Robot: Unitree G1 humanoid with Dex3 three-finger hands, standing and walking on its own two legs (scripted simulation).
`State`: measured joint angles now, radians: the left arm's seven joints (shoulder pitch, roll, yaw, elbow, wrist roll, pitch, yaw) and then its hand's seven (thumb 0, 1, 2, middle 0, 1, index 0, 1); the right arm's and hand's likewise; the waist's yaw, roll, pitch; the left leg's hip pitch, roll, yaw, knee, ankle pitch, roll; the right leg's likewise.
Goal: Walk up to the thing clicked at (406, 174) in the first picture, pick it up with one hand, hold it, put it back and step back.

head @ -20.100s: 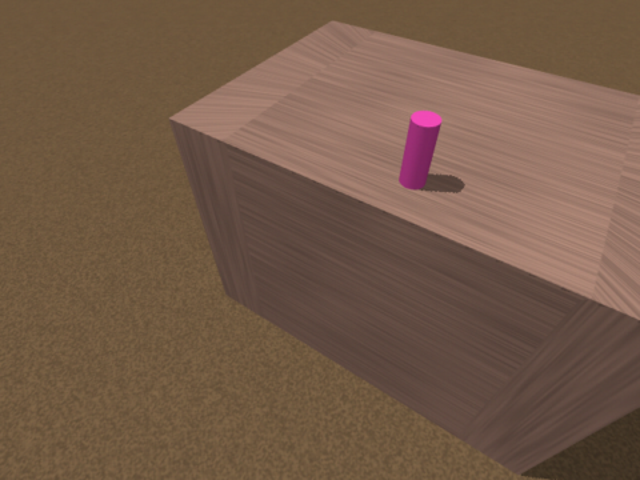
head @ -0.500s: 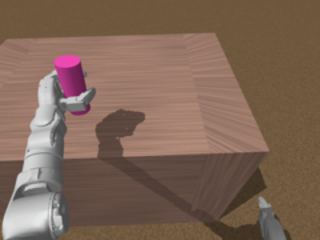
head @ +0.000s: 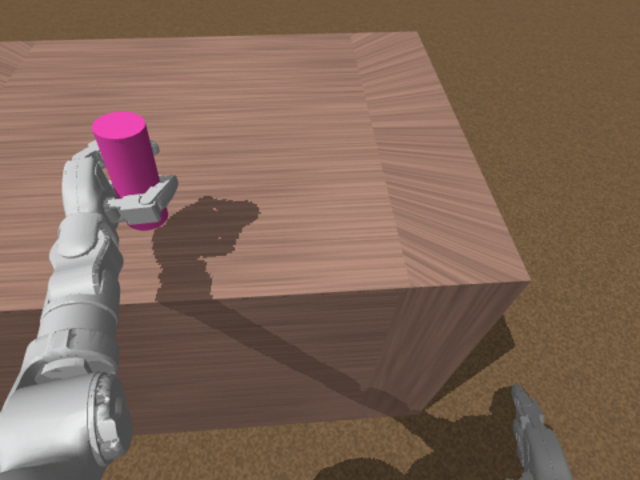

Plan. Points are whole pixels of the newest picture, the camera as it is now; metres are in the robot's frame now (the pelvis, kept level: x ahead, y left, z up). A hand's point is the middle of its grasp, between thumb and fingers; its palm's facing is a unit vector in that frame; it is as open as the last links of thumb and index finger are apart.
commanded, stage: lower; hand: left
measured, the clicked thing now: (134, 175) +0.46 +0.20 +0.14
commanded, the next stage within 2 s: loosen in 0.92 s
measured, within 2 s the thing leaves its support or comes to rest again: rests again in 0.82 s
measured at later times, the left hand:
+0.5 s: hand (155, 199) +0.48 +0.20 +0.08, palm faces +0.15 -0.99 +0.00, open 7.5 cm
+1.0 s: hand (163, 212) +0.47 +0.19 +0.06, palm faces +0.15 -0.99 -0.01, open 7.5 cm
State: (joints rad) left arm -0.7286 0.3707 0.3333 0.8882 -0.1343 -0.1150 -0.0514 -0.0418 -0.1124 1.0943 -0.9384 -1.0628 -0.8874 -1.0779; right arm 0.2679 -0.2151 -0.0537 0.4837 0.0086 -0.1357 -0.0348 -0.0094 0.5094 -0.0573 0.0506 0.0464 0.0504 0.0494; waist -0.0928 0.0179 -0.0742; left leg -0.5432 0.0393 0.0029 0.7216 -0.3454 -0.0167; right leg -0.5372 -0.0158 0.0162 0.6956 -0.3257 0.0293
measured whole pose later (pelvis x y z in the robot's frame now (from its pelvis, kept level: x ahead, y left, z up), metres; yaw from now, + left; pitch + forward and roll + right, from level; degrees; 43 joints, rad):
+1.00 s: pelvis +0.00 +0.01 -0.03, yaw +0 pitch +16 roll -2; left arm -0.71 0.38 0.34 0.93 -0.10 -0.27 -0.05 -0.04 -0.10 1.08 -0.93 -1.07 -0.88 -1.09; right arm 0.36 -0.22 -0.04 0.19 -0.02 -0.03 0.00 -0.01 0.50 -0.06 0.05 0.05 0.05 0.05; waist -0.13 0.01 -0.11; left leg -0.78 0.05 -0.01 0.95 -0.45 -0.01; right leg -0.76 -0.01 0.01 0.89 -0.41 0.04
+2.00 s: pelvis +0.01 +0.01 -0.01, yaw -1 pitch +12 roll -2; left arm -0.79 0.56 0.39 0.88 -0.14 -0.04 -0.16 -0.01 -0.47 0.06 -0.06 -0.04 -0.07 -0.04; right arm 0.39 -0.25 -0.07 0.26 0.04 0.01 -0.02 -0.01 0.53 -0.05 0.05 0.05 0.05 0.05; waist -0.08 0.03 -0.15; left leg -0.64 0.05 0.00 0.85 -0.42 -0.01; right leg -0.62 -0.01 0.02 0.79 -0.38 0.04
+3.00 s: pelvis -0.01 +0.00 +0.00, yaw +3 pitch +1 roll +0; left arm 0.58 0.33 0.31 -0.46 -0.08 -0.17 0.02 -0.02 -0.54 0.02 -0.07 -0.06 -0.08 -0.06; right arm 0.39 -0.22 -0.16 0.32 0.05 -0.05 -0.05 -0.01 0.50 -0.06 0.06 0.05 0.06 0.05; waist 0.06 0.06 -0.06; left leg -0.39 0.01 -0.03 0.74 -0.36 -0.02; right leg -0.38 -0.05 -0.02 0.74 -0.38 0.03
